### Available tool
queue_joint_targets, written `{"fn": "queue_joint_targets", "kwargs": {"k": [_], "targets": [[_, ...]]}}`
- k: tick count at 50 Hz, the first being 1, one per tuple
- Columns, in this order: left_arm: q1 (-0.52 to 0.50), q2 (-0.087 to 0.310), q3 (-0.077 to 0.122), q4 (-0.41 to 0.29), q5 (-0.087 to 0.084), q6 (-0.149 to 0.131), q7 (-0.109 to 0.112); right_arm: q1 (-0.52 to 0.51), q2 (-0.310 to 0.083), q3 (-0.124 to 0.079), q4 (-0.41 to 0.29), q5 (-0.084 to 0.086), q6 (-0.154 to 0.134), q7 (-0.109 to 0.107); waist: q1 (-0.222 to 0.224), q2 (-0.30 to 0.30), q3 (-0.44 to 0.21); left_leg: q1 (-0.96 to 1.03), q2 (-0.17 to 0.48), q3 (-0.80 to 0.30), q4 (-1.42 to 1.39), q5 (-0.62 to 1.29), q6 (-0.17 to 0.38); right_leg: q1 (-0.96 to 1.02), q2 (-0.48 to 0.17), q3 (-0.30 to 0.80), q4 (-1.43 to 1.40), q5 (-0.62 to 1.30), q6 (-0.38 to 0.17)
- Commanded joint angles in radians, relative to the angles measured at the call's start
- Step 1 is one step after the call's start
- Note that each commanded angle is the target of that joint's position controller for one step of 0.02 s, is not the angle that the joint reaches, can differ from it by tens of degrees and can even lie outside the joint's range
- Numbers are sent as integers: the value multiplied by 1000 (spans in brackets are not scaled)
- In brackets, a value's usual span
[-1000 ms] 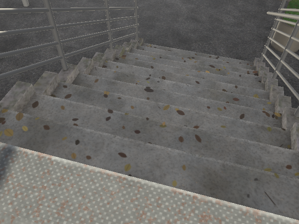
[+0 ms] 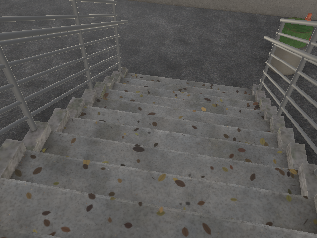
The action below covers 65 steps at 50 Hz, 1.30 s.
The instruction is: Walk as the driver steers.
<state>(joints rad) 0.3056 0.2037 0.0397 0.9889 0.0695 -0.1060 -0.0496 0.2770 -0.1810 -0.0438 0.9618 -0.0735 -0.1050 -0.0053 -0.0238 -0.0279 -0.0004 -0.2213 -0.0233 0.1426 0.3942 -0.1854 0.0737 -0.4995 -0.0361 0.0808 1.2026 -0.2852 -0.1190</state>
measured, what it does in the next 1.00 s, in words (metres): goes down, turning right: right foot 0.17 m lower, then left foot 0.17 m lower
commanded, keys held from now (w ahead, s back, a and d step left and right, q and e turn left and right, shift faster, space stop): w+e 0.86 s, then w+q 0.14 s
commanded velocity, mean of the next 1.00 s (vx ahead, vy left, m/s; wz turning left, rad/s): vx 0.50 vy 0.00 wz -0.52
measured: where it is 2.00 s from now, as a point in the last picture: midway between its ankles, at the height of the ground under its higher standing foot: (196, 187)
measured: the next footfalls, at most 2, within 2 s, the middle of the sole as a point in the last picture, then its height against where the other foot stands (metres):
right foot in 0.50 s outside the picture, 0.17 m lower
left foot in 0.92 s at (170, 236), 0.17 m lower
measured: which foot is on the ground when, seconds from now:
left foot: down 0.00-0.50, up 0.52-0.90, down 0.92-1.00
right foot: up 0.00-0.48, down 0.50-0.94, up 0.96-1.00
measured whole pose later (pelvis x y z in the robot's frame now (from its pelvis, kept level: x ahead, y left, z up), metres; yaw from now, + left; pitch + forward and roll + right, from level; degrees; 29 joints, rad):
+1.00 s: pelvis +0.53 -0.10 -0.35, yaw -31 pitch +1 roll -2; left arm 0.53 0.19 -0.02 0.98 0.08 -0.07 -0.09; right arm 0.24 -0.25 -0.01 0.88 -0.08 -0.08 0.09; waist 0.05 0.03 -0.03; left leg -0.35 0.01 0.03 0.52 -0.22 0.05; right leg -0.55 0.09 0.16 1.87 -0.81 0.02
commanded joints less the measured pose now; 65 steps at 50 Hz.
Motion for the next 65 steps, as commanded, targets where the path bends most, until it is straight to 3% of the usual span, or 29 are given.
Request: {"fn": "queue_joint_targets", "kwargs": {"k": [1, 4, 6, 12, 22, 25, 26, 27, 28, 29, 31, 32, 34, 36, 39, 41, 44, 46, 47, 48, 49, 50, 51, 52, 53, 55, 57, 61, 65], "targets": [[26, -41, -8, -48, -2, 10, -26, 130, 5, 5, 20, -14, -15, -11, -14, 42, 39, 78, 269, -150, -226, 202, 170, -169, -84, 43, -72, 118, 6], [43, -47, -17, -65, 7, 25, -61, 187, 13, 20, 74, -63, -22, -11, 14, 54, 49, 0, 271, -82, -162, 301, 163, -193, -115, 42, -88, 336, 13], [-44, -34, -23, -118, 27, 29, -55, 229, 68, 54, 110, -53, -47, -24, 2, 20, 51, 63, 275, -72, -124, 280, 145, -276, -147, 98, -288, 547, 15], [-104, 30, -9, -148, 20, 75, -30, 355, 39, 101, 148, -43, -54, -5, -15, 57, 114, -17, 272, -38, 57, 119, 122, -161, -104, 13, -502, 762, 36], [-286, 20, -19, -122, 37, 50, -23, 421, -56, 51, 183, -6, 17, -48, -113, 17, 164, 130, 311, -19, 341, 35, 51, 13, -87, -115, -857, 448, 47], [242, 159, 55, 80, 20, 31, -1, 404, -107, 40, 209, -75, 59, 30, 117, -93, -5, -146, 193, 80, 909, 26, -43, 718, -40, -204, -953, 810, -6], [479, 302, 91, 146, 29, 36, -4, 507, 30, 70, 189, -67, 53, 83, 105, -250, -301, -427, 66, 67, 1396, -622, -132, 1229, -186, 1, -531, 1416, -222], [594, 329, 110, 198, 22, 32, -8, 372, -17, 65, 95, -22, 23, 106, 197, -162, -444, -614, 34, -66, 1578, -671, -168, 1411, -267, 185, -502, 1573, -331], [582, 267, 106, 180, 14, 12, 6, 64, -57, 54, -44, 30, -28, 87, 286, -133, -304, -943, 40, -111, 1601, -681, -171, 1396, -302, 287, -576, 1170, -360], [476, 161, 76, 156, 3, 5, 11, -88, -105, 44, -112, 54, -51, 61, 267, -56, -197, -1009, 93, -156, 1568, -686, -137, 1202, -326, 306, -641, 881, -333], [126, -27, -13, 44, 28, 5, 7, 15, -64, 44, -76, -2, -39, 26, 22, 170, 63, -683, 226, -293, 889, -186, -41, 442, -257, 196, -746, 515, -201], [63, 20, -11, 2, 23, 3, 1, 22, -43, 42, -66, -13, -19, 12, -7, 28, 146, -517, 202, -240, 871, -203, -20, 147, -217, 193, -798, 440, -234], [54, 42, -22, -29, -11, -5, -2, 90, -31, 46, -57, -27, 19, 24, -43, -40, 115, -282, 157, -185, 666, -33, -36, -156, -154, 187, -835, 290, -257], [38, 94, -23, -64, 34, -26, -2, 186, 8, 77, -64, -36, 17, 46, -76, -2, 49, -44, 95, -117, 733, 255, -48, -383, -65, 133, -670, 235, -212], [262, 4, -48, -14, 4, -47, 57, -100, -60, 92, -134, -25, 20, 53, 133, 92, 53, -429, 174, -277, 181, 741, -81, 0, -16, 192, -417, -139, -114], [252, 85, -48, -28, 42, -24, 44, -133, -58, 88, -184, 2, 40, 50, 87, 16, 58, -54, 105, -145, 186, 667, -95, -295, 12, 208, -408, -272, -108], [241, 101, -51, -69, 30, -7, 25, -84, -137, 58, -208, -14, 60, 50, 34, -7, 125, 46, 98, -151, 26, 505, -72, -215, -9, 327, -280, -344, -94], [202, 190, -36, -63, 16, 28, -1, 97, -253, -3, -120, 18, 44, 42, -47, 18, 91, 175, 126, -133, -119, 499, -8, -79, -20, 333, -32, -213, -35], [310, 161, -37, 12, 52, 26, -54, 343, -330, -46, -25, -2, 25, 54, -115, 113, -50, 447, 197, -198, 18, 636, 111, -155, 49, 247, 314, -59, 69], [626, -15, -49, 62, 12, 20, -78, 422, -388, -58, -5, -4, 21, 93, 20, 361, -349, 861, 353, -331, 368, 1167, 289, -464, 183, 34, 852, -556, 124], [506, 57, -45, -28, -20, 25, -76, 421, -376, -49, -16, -24, 29, 121, -60, 279, -291, 824, 413, -599, 250, 967, 352, -737, 206, 25, 1090, -542, 142], [278, 96, -36, -131, -21, 23, -40, 363, -341, -46, 5, -13, 34, 129, -97, 211, -140, 713, 463, -770, 113, 291, 350, -972, 151, 32, 1058, -436, 141], [-48, 121, 5, -144, -51, 57, 70, 294, -107, -9, 6, 150, 80, 62, -47, -52, -65, 480, 449, -608, -5, 192, 214, -876, 45, -121, 913, -390, 104], [-56, 54, -24, -199, -43, 84, 93, 285, -130, 3, 9, 134, 79, 38, -32, 89, 5, 262, 457, -652, -7, 198, 239, -784, 13, -72, 854, -332, 84], [185, -54, -86, -154, -10, 51, 50, 237, -85, 40, 10, -46, 31, 78, 108, 73, 115, -46, 373, -635, -51, 58, 208, -626, -95, 123, 656, 18, 55], [184, -65, -105, -134, 50, 37, 7, 130, -19, 52, 0, -29, -26, 55, 99, 54, 145, -240, 190, -523, -79, -175, 165, -595, -101, 44, 352, 303, 35], [13, 44, -75, -152, 32, 27, -15, 205, -60, 57, 25, 3, -68, 42, -5, 61, 75, -371, 123, -410, -98, -180, 216, -370, -78, -51, -32, 533, 72], [-55, 74, -76, -165, 43, 43, -28, 236, -174, 49, 55, -9, -61, 61, 43, 57, 9, -355, 131, -489, 43, 86, 222, -184, -30, -71, -29, 477, 122], [-191, 79, -72, -247, 45, 46, 11, 455, -108, 55, 150, -26, -48, 48, -30, 105, 12, 72, 160, -632, 245, 321, 257, -447, -5, -67, -63, 31, 135]]}}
